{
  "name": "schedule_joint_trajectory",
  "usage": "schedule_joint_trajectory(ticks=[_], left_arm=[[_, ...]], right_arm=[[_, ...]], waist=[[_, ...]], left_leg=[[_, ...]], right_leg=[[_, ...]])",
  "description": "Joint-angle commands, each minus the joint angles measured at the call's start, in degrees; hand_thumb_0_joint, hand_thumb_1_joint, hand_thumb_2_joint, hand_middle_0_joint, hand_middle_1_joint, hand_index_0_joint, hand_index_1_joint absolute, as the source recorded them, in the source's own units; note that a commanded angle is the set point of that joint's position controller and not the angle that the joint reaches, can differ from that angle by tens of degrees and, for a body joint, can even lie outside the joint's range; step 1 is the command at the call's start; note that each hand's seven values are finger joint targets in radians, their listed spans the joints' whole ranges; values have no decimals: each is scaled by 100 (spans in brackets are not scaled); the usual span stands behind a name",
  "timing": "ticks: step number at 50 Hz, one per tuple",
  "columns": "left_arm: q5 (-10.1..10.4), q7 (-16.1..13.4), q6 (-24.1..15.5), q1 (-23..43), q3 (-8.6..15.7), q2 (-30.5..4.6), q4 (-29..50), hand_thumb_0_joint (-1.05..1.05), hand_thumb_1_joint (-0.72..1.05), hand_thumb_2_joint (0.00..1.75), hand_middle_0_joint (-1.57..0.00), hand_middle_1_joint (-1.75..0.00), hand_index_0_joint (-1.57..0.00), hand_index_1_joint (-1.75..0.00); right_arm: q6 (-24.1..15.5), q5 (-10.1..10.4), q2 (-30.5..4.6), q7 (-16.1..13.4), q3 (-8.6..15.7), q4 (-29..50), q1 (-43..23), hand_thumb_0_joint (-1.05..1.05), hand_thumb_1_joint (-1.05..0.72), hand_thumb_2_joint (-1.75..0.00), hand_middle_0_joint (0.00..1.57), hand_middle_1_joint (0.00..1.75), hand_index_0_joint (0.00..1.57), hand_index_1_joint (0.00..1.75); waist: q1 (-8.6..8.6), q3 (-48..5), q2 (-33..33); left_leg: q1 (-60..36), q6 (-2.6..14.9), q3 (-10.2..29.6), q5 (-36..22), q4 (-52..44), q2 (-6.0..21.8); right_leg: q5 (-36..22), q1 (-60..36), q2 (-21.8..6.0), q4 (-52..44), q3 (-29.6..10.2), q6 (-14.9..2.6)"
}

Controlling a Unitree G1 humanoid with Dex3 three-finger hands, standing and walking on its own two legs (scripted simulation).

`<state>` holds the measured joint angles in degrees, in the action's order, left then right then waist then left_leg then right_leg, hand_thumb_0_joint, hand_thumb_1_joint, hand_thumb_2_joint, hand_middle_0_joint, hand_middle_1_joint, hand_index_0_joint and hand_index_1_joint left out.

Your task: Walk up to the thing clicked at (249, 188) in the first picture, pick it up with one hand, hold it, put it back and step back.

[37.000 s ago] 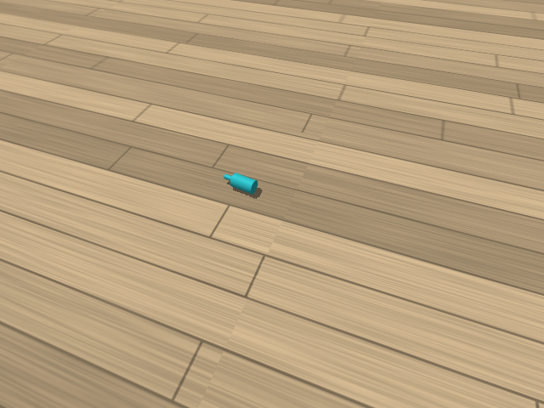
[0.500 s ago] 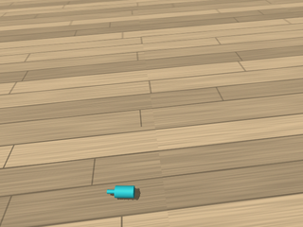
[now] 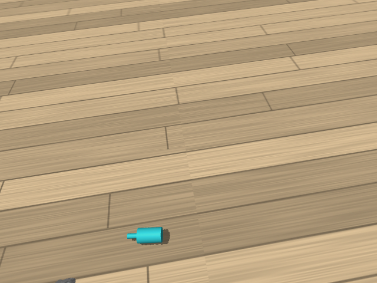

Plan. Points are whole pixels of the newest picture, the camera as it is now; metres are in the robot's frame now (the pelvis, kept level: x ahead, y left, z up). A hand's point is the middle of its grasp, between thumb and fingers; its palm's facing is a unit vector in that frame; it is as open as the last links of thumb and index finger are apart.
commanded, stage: walk up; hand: left
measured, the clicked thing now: (144, 235) +0.43 +0.29 -0.73
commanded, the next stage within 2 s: none
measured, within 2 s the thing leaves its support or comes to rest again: neither
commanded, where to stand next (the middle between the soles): +0.04 +0.02 m, yaw +0 degrees
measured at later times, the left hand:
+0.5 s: hand out of the picture +0.06 +0.28 -0.17, palm faces -0.05 -0.94 -0.34, open 7.4 cm
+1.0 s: hand out of the picture +0.01 +0.30 -0.18, palm faces +0.02 -0.92 -0.39, open 7.4 cm
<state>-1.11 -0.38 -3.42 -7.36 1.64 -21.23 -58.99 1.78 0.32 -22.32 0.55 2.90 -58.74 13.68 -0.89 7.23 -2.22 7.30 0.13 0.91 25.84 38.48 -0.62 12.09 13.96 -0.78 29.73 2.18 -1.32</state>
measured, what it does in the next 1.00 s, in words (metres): steps on the spot: left foot, then right foot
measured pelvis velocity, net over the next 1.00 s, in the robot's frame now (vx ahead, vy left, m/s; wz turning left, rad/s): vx -0.05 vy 0.03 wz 0.00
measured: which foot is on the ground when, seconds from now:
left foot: up 0.00-0.26, down 0.28-0.58, up 0.60-0.86, down 0.88-1.00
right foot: down 0.00-0.28, up 0.30-0.54, down 0.56-0.90, up 0.92-1.00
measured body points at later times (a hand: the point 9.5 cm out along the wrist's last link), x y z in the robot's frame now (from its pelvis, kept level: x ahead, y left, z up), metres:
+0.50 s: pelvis -0.06 +0.02 -0.01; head +0.00 +0.04 +0.43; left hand +0.06 +0.33 -0.14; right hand +0.03 -0.31 -0.11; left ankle +0.00 +0.14 -0.73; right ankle -0.09 -0.12 -0.70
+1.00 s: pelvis -0.05 +0.03 -0.02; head +0.01 +0.04 +0.42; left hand +0.01 +0.35 -0.15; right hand +0.07 -0.27 -0.14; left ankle +0.09 +0.14 -0.74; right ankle -0.09 -0.13 -0.68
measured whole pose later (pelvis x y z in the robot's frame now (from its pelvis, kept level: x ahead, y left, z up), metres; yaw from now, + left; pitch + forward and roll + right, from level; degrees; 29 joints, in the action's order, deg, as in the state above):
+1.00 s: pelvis -0.05 +0.03 -0.02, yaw +0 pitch -4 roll +0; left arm 0.8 -0.8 3.0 -12.3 2.9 -23.4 -50.2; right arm -0.2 0.0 -20.1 -0.6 1.6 -49.7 7.7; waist 2.0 12.1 1.4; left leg 24.4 1.2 -0.2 7.6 36.3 -0.3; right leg 32.0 19.7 2.1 64.0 -7.1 -2.0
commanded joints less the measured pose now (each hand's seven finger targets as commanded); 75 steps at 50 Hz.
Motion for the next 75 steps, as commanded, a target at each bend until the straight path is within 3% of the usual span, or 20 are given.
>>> schedule_joint_trajectory(ticks=[1, 12, 15, 19, 23, 27, 28, 29, 30, 40, 42, 45, 48, 56, 58, 59, 61, 63, 67, 75], left_arm=[[103, -213, -20, 72, 223, -1300, 525, 0, 90, 90, -20, -30, -20, -30], [105, -85, 677, 841, 405, -1376, 1298, 0, 90, 90, -20, -30, -20, -30], [220, -182, 813, 563, 416, -1070, 1281, 0, 90, 90, -20, -30, -20, -30], [171, -156, 767, 10, 472, -1224, 963, 0, 90, 90, -20, -30, -20, -30], [-41, 143, 391, 89, 464, -1237, 1064, 0, 90, 90, -20, -30, -20, -30], [-115, 147, 166, -984, 562, -1200, 681, 0, 90, 90, -20, -30, -20, -30], [-146, 114, 95, -1602, 639, -1357, 516, 0, 90, 90, -20, -30, -20, -30], [-219, 78, 43, -1696, 769, -1854, 644, 0, 90, 90, -20, -30, -20, -30], [-239, 69, 22, -1273, 776, -2174, 875, 0, 90, 90, -20, -30, -20, -30], [39, 6, 148, -619, 420, -1391, 1273, 0, 90, 90, -20, -30, -20, -30], [121, -36, 333, -648, 354, -1250, 1376, 0, 90, 90, -20, -30, -20, -30], [278, -135, 575, -1451, 372, -1104, 1282, 0, 90, 90, -20, -30, -20, -30], [211, -127, 663, -1391, 432, -1304, 1023, 0, 90, 90, -20, -30, -20, -30], [28, 71, 619, -1937, 608, -1169, 663, 0, 90, 90, -20, -30, -20, -30], [-116, 79, 575, -2013, 746, -1327, 698, 0, 90, 90, -20, -30, -20, -30], [-234, 61, 550, -1758, 859, -1772, 1003, 0, 90, 90, -20, -30, -20, -30], [-237, 33, 439, -418, 830, -2010, 1556, 0, 90, 90, -20, -30, -20, -30], [-176, -47, 261, -143, 664, -1387, 1392, 0, 90, 90, -20, -30, -20, -30], [-218, 116, 6, -1239, 842, -1754, 1376, 0, 90, 90, -20, -30, -20, -30], [-42, 214, -17, -1299, 654, -1722, 1544, 0, 90, 90, -20, -30, -20, -30]], right_arm=[[-57, 48, -847, -180, 115, 516, -181, 0, -90, -90, 20, 30, 20, 30], [-137, -94, -1066, -302, 289, 421, 467, 0, -90, -90, 20, 30, 20, 30], [-145, -203, -2051, -238, 516, 844, -134, 0, -90, -90, 20, 30, 20, 30], [-240, -244, -1446, -328, 406, 1085, -913, 0, -90, -90, 20, 30, 20, 30], [-358, -358, -1649, -98, 548, 1033, 48, 0, -90, -90, 20, 30, 20, 30], [-182, -396, -1733, 71, 600, 1289, -339, 0, -90, -90, 20, 30, 20, 30], [-149, -367, -1346, 79, 483, 1397, -525, 0, -90, -90, 20, 30, 20, 30], [-178, -275, -832, 99, 303, 1652, -763, 0, -90, -90, 20, 30, 20, 30], [-223, -251, -1181, 45, 379, 1730, -1207, 0, -90, -90, 20, 30, 20, 30], [-356, -33, -913, 29, 266, 1120, -94, 0, -90, -90, 20, 30, 20, 30], [-389, -67, -1114, -120, 323, 981, 299, 0, -90, -90, 20, 30, 20, 30], [-443, -2, -1872, -258, 428, 1157, 470, 0, -90, -90, 20, 30, 20, 30], [-306, -32, -1576, -308, 400, 1364, -464, 0, -90, -90, 20, 30, 20, 30], [-26, -233, -1707, -158, 476, 1576, -935, 0, -90, -90, 20, 30, 20, 30], [16, -186, -1331, -181, 391, 1606, -863, 0, -90, -90, 20, 30, 20, 30], [-9, -83, -907, -219, 271, 1707, -967, 0, -90, -90, 20, 30, 20, 30], [-60, -69, -1334, -337, 434, 1551, -1035, 0, -90, -90, 20, 30, 20, 30], [-162, 15, -992, -211, 353, 1263, -360, 0, -90, -90, 20, 30, 20, 30], [-352, -141, -1401, 120, 409, 1446, -643, 0, -90, -90, 20, 30, 20, 30], [-599, -92, -1091, 230, 335, 1450, -71, 0, -90, -90, 20, 30, 20, 30]], waist=[[135, -1051, 759], [-232, -1272, 1136], [-175, -1089, -998], [300, -918, -558], [-304, -1490, -792], [256, -638, -689], [615, -519, 63], [771, -208, 1502], [766, 453, 905], [101, -124, 1391], [-115, -447, 860], [-30, -1772, -555], [270, -1179, -185], [330, -965, -1010], [434, -823, -172], [620, -360, 1415], [368, 207, 1112], [-57, -381, 383], [730, -406, 1130], [301, -327, 1245]], left_leg=[[1109, 69, 852, 877, 1414, 63], [485, 86, -284, -1594, -513, -89], [1117, 1576, 2660, -4590, -1672, 2318], [843, 1336, 1421, -3216, -1252, 1584], [-703, 1292, 1739, 571, -1741, 1445], [1030, 1081, 912, 741, -1255, 1066], [2235, 694, 389, 952, -218, 625], [3941, 231, -286, 979, 1418, -169], [4074, 127, 686, 460, 1769, 9], [759, -3, -216, -1809, -236, -35], [4, 151, -459, -2878, -937, -205], [-353, 1727, 2924, -5548, -1319, 2455], [818, 1206, 1867, -2007, -1712, 1752], [2002, 953, 1460, 343, -1874, 1497], [2717, 451, 1055, 771, -900, 993], [3413, 94, 451, 1140, 642, -45], [2566, -74, 789, 444, 2789, -295], [2313, 19, 865, -365, 2843, -409], [3734, -56, 282, -125, 1600, -89], [1399, 125, -258, -620, -628, 12]], right_leg=[[-4183, -1273, -1804, -537, -1599, -1174], [-2287, 140, -1212, 889, -800, -721], [2792, 790, 622, 3671, -925, -48], [1843, 1284, 436, 4603, -1317, -7], [2429, 1162, 243, 1716, -409, 175], [1329, -836, 341, -924, 194, -157], [1028, -1971, 135, -1401, -347, -288], [3080, -2219, -1268, -2039, -3065, -751], [4086, -993, -2265, -2395, -4366, -1380], [-2838, 80, -841, -183, -322, -632], [-2467, 213, -496, 997, -314, -355], [2420, 432, 472, 3781, -986, 44], [2064, 628, 211, 4163, -1256, -128], [1512, -396, 171, 1165, 15, -29], [1607, -691, -54, 218, -590, -283], [3056, 116, -1382, -1173, -2829, -838], [1718, 1690, -2195, -1368, -3329, -1549], [462, 817, -1214, -788, -1797, -981], [3601, -1633, -1550, -1341, -2669, -1176], [-96, -765, -1288, -812, -1100, -968]])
